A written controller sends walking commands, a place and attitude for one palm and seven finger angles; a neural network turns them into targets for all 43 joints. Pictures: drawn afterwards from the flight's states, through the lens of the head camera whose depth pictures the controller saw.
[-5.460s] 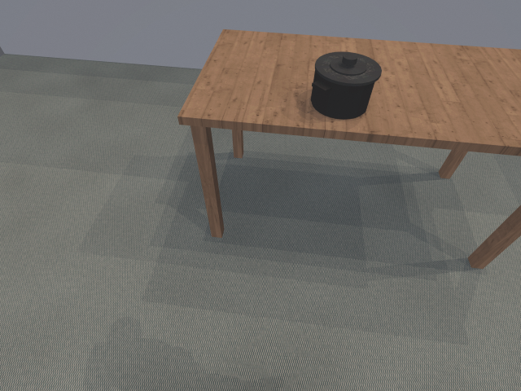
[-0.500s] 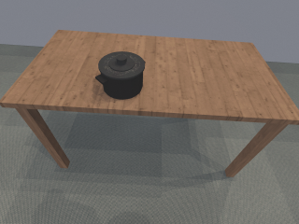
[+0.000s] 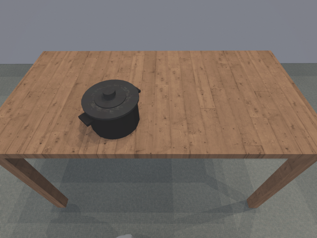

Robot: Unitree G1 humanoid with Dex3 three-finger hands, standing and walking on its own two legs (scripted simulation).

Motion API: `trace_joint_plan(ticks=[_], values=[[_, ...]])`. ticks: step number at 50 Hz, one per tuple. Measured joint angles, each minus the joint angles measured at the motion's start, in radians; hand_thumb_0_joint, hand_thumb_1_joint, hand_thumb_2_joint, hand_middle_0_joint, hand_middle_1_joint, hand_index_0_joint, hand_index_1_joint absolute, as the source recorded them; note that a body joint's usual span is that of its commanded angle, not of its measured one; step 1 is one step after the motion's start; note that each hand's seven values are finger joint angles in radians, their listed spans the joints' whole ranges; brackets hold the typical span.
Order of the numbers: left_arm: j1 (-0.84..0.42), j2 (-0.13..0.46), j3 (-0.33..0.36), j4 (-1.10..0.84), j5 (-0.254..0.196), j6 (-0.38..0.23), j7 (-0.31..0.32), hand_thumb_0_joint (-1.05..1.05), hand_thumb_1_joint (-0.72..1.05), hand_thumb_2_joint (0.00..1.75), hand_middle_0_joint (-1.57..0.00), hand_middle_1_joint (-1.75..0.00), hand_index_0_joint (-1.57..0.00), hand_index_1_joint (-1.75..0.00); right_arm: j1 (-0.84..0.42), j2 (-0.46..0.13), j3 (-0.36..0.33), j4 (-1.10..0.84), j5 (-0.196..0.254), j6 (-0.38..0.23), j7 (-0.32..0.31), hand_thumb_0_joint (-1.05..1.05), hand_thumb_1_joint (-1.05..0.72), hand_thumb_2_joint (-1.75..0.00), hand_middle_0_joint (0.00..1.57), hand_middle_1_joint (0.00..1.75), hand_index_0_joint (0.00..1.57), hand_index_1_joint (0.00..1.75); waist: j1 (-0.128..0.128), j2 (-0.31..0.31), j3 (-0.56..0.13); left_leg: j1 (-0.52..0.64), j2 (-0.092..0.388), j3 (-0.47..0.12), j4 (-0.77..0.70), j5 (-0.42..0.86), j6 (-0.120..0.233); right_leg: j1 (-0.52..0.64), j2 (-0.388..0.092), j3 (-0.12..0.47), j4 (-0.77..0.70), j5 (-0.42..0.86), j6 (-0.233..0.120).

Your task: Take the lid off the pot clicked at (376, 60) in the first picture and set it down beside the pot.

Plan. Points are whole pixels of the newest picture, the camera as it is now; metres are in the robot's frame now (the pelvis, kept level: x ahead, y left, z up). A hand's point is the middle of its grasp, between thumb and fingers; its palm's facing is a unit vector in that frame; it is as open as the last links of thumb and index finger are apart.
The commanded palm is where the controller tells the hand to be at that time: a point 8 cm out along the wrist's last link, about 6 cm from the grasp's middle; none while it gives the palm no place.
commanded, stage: come to a stop and stand still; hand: left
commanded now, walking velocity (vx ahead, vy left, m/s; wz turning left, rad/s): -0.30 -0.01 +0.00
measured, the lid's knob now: (109, 92) +0.53 +0.19 +0.06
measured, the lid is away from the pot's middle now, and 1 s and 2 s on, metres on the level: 0.00 0.00 0.00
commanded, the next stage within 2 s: look again from close up in 0.92 s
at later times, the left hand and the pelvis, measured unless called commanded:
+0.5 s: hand out of the picture +0.05 +0.20 -0.17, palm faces +0.00 -0.95 -0.30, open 7.4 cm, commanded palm none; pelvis +0.02 -0.01 -0.01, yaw -2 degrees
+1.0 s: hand out of the picture +0.03 +0.15 -0.17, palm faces +0.00 -0.98 -0.21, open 7.3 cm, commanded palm none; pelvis +0.01 -0.02 +0.00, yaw -2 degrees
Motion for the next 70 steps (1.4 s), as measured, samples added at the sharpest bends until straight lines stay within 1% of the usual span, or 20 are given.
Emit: trace_joint_plan(ticks=[2,4,5,9,11,14,17,19,22,26,28,30,33,34,38,48,51,53,58,70], values=[[0.012,0.0,-0.006,0.016,-0.002,0.01,0.001,0.0,0.94,0.9,-0.2,-0.3,-0.2,-0.3,-0.026,-0.005,0.005,-0.007,0.003,-0.006,-0.004,0.01,-0.93,-0.9,0.2,0.3,0.2,0.3,0.012,-0.003,0.001,0.043,-0.008,-0.007,-0.134,0.056,-0.012,0.021,0.002,0.011,0.004,-0.016,0.012],[0.026,-0.002,-0.014,0.032,-0.007,0.023,0.003,0.0,0.93,0.9,-0.2,-0.3,-0.2,-0.3,-0.041,-0.01,0.013,-0.009,0.007,-0.011,-0.004,0.01,-0.93,-0.9,0.2,0.3,0.2,0.3,0.021,0.006,-0.001,0.109,-0.007,-0.019,-0.279,0.17,-0.016,0.031,0.013,0.016,0.041,-0.051,0.026],[0.031,-0.003,-0.018,0.04,-0.009,0.031,0.004,0.0,0.93,0.9,-0.2,-0.3,-0.2,-0.3,-0.046,-0.01,0.016,-0.006,0.007,-0.013,-0.006,0.01,-0.93,-0.9,0.2,0.3,0.2,0.3,0.021,0.01,-0.004,0.133,-0.005,-0.024,-0.307,0.154,-0.01,0.031,0.017,0.014,0.066,-0.073,0.034],[0.026,0.015,-0.023,0.056,-0.014,0.06,0.014,0.0,0.92,0.9,-0.2,-0.3,-0.2,-0.3,-0.073,0.027,0.032,0.007,0.011,0.0,-0.018,0.0,-0.93,-0.9,0.2,0.3,0.2,0.3,0.036,-0.055,0.0,0.165,-0.046,-0.002,-0.327,0.119,0.016,0.042,-0.024,0.036,0.09,-0.112,0.057],[0.024,0.022,-0.024,0.052,-0.013,0.07,0.014,0.0,0.92,0.9,-0.2,-0.3,-0.2,-0.3,-0.091,0.039,0.034,0.0,0.01,0.006,-0.025,0.0,-0.93,-0.9,0.2,0.3,0.2,0.3,0.039,-0.067,0.01,0.174,-0.056,0.008,-0.353,0.133,0.022,0.018,-0.028,0.061,0.153,-0.179,0.062],[0.017,0.03,-0.017,0.039,-0.011,0.084,0.013,0.0,0.92,0.9,-0.2,-0.3,-0.2,-0.3,-0.12,0.045,0.028,-0.018,0.007,0.018,-0.032,0.0,-0.92,-0.9,0.21,0.3,0.2,0.3,0.035,-0.059,0.034,0.174,-0.051,0.015,-0.375,0.15,0.023,-0.043,-0.015,0.094,0.309,-0.288,0.067],[0.008,0.037,-0.006,0.024,-0.01,0.094,0.013,0.01,0.91,0.9,-0.2,-0.3,-0.2,-0.3,-0.14,0.036,0.018,-0.034,0.003,0.034,-0.03,0.0,-0.92,-0.9,0.21,0.3,0.2,0.3,0.027,-0.038,0.057,0.163,-0.037,0.018,-0.376,0.16,0.014,-0.085,-0.004,0.108,0.389,-0.319,0.071],[0.004,0.041,-0.002,0.014,-0.01,0.091,0.014,0.01,0.91,0.9,-0.2,-0.3,-0.19,-0.3,-0.142,0.022,0.011,-0.036,0.001,0.042,-0.026,0.0,-0.91,-0.9,0.21,0.3,0.2,0.3,0.025,-0.022,0.064,0.152,-0.03,0.017,-0.365,0.161,0.004,-0.076,-0.007,0.107,0.342,-0.287,0.068],[0.014,0.052,-0.004,0.003,-0.004,0.075,0.016,0.01,0.91,0.9,-0.2,-0.3,-0.19,-0.3,-0.126,0.002,0.0,-0.031,0.008,0.051,-0.019,0.0,-0.91,-0.9,0.21,0.3,0.2,0.3,0.025,-0.014,0.055,0.119,-0.029,0.019,-0.303,0.139,-0.017,-0.017,-0.021,0.112,0.152,-0.122,0.057],[0.019,0.032,-0.022,0.026,0.002,0.067,0.015,0.01,0.91,0.9,-0.2,-0.3,-0.19,-0.3,-0.095,-0.031,-0.012,-0.002,0.011,0.078,-0.011,0.0,-0.91,-0.9,0.21,0.3,0.2,0.3,0.014,0.022,0.038,0.102,-0.044,-0.034,-0.189,-0.051,-0.012,-0.006,-0.005,0.098,0.156,-0.128,0.02],[0.024,0.024,-0.029,0.037,0.0,0.064,0.013,0.01,0.91,0.9,-0.2,-0.3,-0.19,-0.3,-0.076,-0.038,-0.012,0.016,0.012,0.077,-0.009,0.0,-0.91,-0.9,0.2,0.3,0.2,0.3,0.012,0.019,0.024,0.115,-0.056,-0.041,-0.15,-0.067,-0.009,0.004,-0.003,0.103,0.129,-0.114,0.013],[0.024,0.016,-0.034,0.046,-0.002,0.061,0.011,0.01,0.91,0.9,-0.2,-0.3,-0.19,-0.3,-0.054,-0.041,-0.009,0.031,0.014,0.069,-0.009,0.0,-0.91,-0.9,0.2,0.3,0.2,0.3,0.006,0.014,0.012,0.154,-0.061,-0.04,-0.177,-0.046,-0.009,0.01,0.001,0.105,0.111,-0.102,0.01],[0.015,0.001,-0.041,0.059,-0.009,0.057,0.009,0.01,0.91,0.9,-0.2,-0.3,-0.2,-0.3,-0.015,-0.046,0.003,0.055,0.014,0.05,-0.014,0.0,-0.91,-0.9,0.2,0.3,0.2,0.3,-0.007,0.029,-0.004,0.245,-0.044,-0.062,-0.327,0.072,-0.004,0.005,0.027,0.086,0.111,-0.101,0.011],[0.003,0.0,-0.042,0.065,-0.011,0.057,0.009,0.01,0.91,0.9,-0.2,-0.3,-0.2,-0.3,-0.008,-0.04,0.007,0.07,0.013,0.046,-0.017,0.0,-0.91,-0.9,0.2,0.3,0.2,0.3,-0.011,0.023,-0.002,0.253,-0.043,-0.068,-0.346,0.06,-0.013,0.005,0.028,0.079,0.111,-0.102,0.011],[-0.031,0.007,-0.037,0.08,-0.017,0.052,0.015,0.01,0.93,0.9,-0.2,-0.3,-0.2,-0.3,0.018,-0.008,0.033,0.112,0.01,0.036,-0.019,0.0,-0.91,-0.9,0.2,0.3,0.19,0.3,0.001,-0.01,0.009,0.274,-0.042,-0.068,-0.388,0.077,-0.035,0.031,0.029,0.08,0.058,-0.067,0.007],[-0.006,0.0,-0.035,0.11,-0.017,0.05,0.008,0.01,0.93,0.9,-0.2,-0.3,-0.2,-0.3,0.065,0.032,0.046,0.126,0.007,0.03,-0.019,0.0,-0.91,-0.9,0.2,0.3,0.2,0.3,-0.002,-0.002,0.002,0.285,-0.036,-0.068,-0.418,0.102,-0.035,0.049,0.036,0.079,0.012,-0.035,0.004],[0.015,-0.009,-0.034,0.118,-0.016,0.049,0.008,0.01,0.92,0.9,-0.2,-0.3,-0.2,-0.3,0.071,0.037,0.046,0.123,0.007,0.027,-0.02,0.0,-0.91,-0.9,0.2,0.3,0.2,0.3,0.0,0.0,0.0,0.284,-0.036,-0.065,-0.418,0.102,-0.032,0.048,0.035,0.082,0.01,-0.033,0.006],[0.029,-0.022,-0.043,0.114,-0.012,0.031,0.024,0.01,0.92,0.9,-0.2,-0.3,-0.2,-0.3,0.063,0.03,0.046,0.107,0.012,0.029,-0.014,0.0,-0.91,-0.9,0.2,0.3,0.2,0.3,0.002,0.014,0.01,0.247,-0.026,-0.059,-0.346,0.073,-0.024,0.038,0.043,0.081,0.013,-0.028,0.012],[0.079,-0.037,-0.056,0.101,-0.01,0.025,0.032,0.01,0.91,0.9,-0.2,-0.3,-0.2,-0.3,0.053,0.018,0.032,0.057,0.011,0.015,-0.015,0.0,-0.91,-0.9,0.2,0.3,0.2,0.3,-0.014,0.013,-0.001,0.216,-0.048,-0.054,-0.288,0.041,0.004,0.001,0.027,0.079,0.084,-0.06,0.026],[0.108,-0.017,-0.054,0.067,0.0,0.036,0.025,0.01,0.91,0.9,-0.2,-0.3,-0.2,-0.3,0.057,0.026,0.042,0.041,0.008,0.0,-0.012,0.01,-0.93,-0.9,0.2,0.3,0.2,0.3,0.011,-0.041,-0.026,0.207,-0.098,-0.033,-0.278,0.031,0.05,-0.009,-0.023,0.101,0.093,-0.062,0.072]])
